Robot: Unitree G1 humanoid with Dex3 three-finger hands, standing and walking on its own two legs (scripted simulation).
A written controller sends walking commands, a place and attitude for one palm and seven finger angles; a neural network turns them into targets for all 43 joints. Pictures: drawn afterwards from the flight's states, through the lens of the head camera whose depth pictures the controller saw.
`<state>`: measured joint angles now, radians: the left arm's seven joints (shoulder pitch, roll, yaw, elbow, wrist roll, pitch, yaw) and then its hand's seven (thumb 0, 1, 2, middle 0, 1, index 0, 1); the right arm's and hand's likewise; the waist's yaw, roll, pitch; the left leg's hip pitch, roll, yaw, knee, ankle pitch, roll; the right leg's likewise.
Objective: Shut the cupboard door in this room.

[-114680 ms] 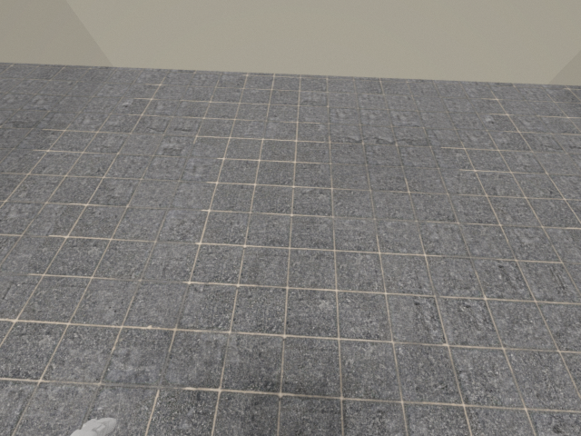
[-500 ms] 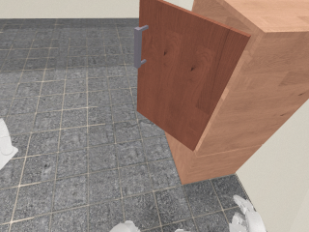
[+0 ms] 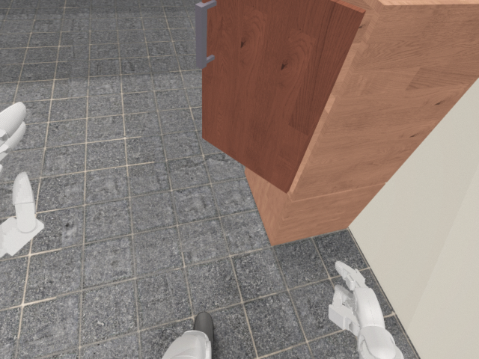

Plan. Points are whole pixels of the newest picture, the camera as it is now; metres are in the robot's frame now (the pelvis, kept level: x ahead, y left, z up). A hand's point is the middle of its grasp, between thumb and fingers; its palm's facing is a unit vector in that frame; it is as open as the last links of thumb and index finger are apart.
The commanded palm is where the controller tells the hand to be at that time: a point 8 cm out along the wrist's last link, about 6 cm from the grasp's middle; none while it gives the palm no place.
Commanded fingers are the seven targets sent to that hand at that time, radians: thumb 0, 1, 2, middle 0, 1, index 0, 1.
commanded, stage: stop stepping back and stand still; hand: left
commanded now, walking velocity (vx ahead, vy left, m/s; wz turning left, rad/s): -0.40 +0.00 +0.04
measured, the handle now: (206, 35) +0.83 +0.14 +0.08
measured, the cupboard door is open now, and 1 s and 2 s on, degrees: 36 36 36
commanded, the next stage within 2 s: let the arm hang, fingers relaxed in 1.48 s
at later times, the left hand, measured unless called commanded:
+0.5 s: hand out of the picture +0.12 +0.29 +0.19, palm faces +0.32 -0.82 -0.47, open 7.4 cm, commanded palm +0.07 +0.33 +0.19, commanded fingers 0.00 0.90 0.90 -0.20 -0.30 -0.20 -0.30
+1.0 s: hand out of the picture +0.14 +0.34 +0.18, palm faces +0.40 -0.79 -0.47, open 7.4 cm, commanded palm +0.09 +0.37 +0.19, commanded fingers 0.00 0.90 0.90 -0.20 -0.30 -0.20 -0.30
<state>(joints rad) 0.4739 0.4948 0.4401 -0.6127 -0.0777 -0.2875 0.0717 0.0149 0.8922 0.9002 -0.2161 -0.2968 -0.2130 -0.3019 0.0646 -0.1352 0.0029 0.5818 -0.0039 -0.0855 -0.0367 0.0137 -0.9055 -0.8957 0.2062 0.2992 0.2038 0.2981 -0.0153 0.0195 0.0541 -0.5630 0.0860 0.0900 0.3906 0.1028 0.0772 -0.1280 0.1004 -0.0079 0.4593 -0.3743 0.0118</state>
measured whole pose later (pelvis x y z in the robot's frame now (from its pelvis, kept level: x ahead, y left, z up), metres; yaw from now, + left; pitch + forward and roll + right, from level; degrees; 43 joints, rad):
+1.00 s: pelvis -0.06 +0.07 +0.02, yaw -2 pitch +0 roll -2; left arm 0.55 0.44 0.43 -0.45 -0.04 -0.16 0.14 0.01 0.89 0.90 -0.22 -0.30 -0.21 -0.30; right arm 0.25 -0.15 0.04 0.63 -0.02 -0.08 -0.06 0.01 -0.90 -0.90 0.21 0.30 0.20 0.30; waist 0.00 0.00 -0.04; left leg -0.31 0.00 0.07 0.48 -0.17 0.06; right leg -0.18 0.05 -0.06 0.41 -0.23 -0.03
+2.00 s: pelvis -0.05 +0.08 +0.02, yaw +1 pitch -1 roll -1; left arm 0.33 0.20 0.01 1.05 0.01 0.03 0.02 -0.01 1.00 0.90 -0.21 -0.29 -0.21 -0.30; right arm 0.29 -0.18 0.03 1.04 -0.03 0.04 -0.02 0.01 -0.91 -0.90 0.20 0.30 0.20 0.30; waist 0.00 -0.04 0.05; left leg -0.28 -0.04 0.03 0.46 -0.17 0.07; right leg -0.13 0.02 -0.09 0.41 -0.27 -0.02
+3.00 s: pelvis -0.04 +0.08 +0.02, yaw +0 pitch -2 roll +0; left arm 0.28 0.20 0.01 1.16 0.01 -0.01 0.02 0.00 0.91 0.90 -0.20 -0.29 -0.20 -0.30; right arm 0.25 -0.20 0.00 1.14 -0.01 0.00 -0.03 0.01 -0.91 -0.90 0.20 0.30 0.20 0.30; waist -0.01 0.00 0.03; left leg -0.19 -0.06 0.05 0.36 -0.15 0.08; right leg -0.07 0.00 -0.07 0.35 -0.26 -0.01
